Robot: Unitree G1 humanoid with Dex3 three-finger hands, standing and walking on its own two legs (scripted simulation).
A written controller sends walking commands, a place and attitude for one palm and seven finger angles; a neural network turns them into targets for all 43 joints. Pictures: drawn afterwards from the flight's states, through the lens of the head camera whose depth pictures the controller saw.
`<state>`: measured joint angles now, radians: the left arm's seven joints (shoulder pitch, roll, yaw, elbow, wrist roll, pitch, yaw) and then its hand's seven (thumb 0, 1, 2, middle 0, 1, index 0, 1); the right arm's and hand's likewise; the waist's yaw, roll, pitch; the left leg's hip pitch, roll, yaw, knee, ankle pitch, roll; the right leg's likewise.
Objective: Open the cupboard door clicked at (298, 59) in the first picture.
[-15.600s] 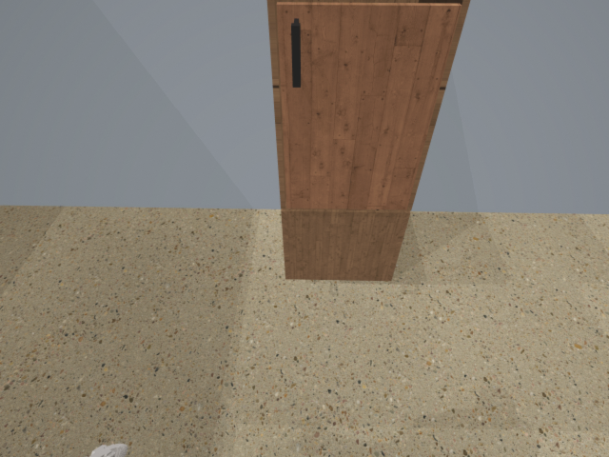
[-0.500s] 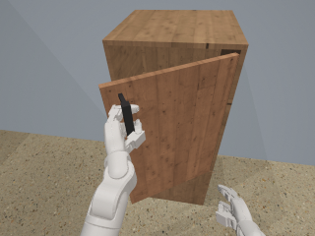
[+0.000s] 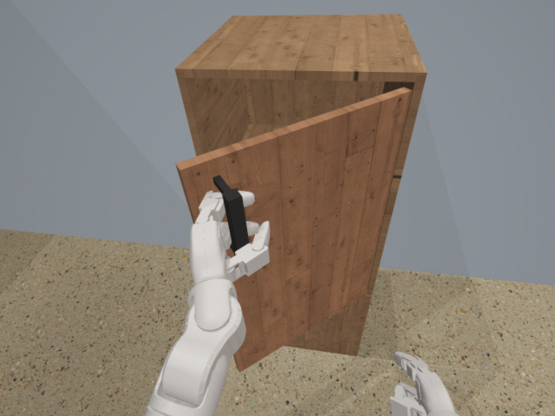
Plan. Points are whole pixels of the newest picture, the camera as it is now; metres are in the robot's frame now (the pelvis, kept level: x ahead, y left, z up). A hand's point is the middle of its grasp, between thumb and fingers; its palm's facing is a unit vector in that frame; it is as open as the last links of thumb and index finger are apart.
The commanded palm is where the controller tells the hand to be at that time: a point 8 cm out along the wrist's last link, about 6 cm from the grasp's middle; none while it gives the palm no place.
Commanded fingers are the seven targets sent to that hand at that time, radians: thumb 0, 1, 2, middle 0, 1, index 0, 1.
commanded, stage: open thumb and fingers to let go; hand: left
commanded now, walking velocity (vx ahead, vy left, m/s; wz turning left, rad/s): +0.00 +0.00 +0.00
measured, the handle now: (232, 223) +0.33 +0.09 +0.16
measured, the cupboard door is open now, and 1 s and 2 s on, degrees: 40 43 43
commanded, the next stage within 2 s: slide the hand sideways off the handle in 0.58 s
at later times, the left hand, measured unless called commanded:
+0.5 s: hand (254, 246) +0.29 +0.06 +0.16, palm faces +0.21 -0.98 -0.01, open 14.6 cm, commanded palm +0.23 +0.09 +0.16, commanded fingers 0.00 -0.50 0.30 -0.17 -0.40 -0.17 -0.40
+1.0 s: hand (246, 273) +0.24 +0.06 +0.16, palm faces -0.19 -0.98 +0.01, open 16.3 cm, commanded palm +0.21 +0.11 +0.16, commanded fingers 0.00 -0.50 0.30 -0.15 -0.30 -0.15 -0.30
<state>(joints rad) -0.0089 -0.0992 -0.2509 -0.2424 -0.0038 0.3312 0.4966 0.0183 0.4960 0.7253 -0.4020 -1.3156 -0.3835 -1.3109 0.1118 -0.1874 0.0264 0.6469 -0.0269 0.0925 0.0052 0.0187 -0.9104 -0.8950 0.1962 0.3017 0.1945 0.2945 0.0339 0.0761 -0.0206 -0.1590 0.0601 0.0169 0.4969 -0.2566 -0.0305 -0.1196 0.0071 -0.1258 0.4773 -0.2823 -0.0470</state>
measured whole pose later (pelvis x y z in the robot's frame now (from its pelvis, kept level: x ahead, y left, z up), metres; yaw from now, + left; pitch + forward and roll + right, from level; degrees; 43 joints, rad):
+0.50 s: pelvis +0.00 +0.02 +0.00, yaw +0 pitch -5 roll -1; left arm -0.06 -0.09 -0.33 -0.21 0.01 0.35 0.53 0.00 -0.47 0.31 -0.31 -0.85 -0.28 -0.86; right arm 0.08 -0.16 0.04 0.64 -0.03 0.09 0.05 0.02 -0.91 -0.89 0.20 0.30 0.20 0.29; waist 0.04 0.07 -0.01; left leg -0.17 0.04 0.03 0.53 -0.27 -0.01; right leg -0.13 -0.02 -0.11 0.50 -0.28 -0.02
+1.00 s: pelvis -0.01 +0.02 +0.00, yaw +0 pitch -6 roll +0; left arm 0.06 0.05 -0.23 -0.30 -0.14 0.27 0.03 -0.01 -0.50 0.30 -0.19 -0.34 -0.15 -0.34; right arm 0.15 -0.21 0.06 0.54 0.01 0.09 -0.01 0.02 -0.91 -0.90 0.20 0.30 0.19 0.29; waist 0.03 0.06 -0.02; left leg -0.15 0.03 0.04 0.51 -0.25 -0.01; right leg -0.12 -0.02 -0.10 0.50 -0.28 -0.02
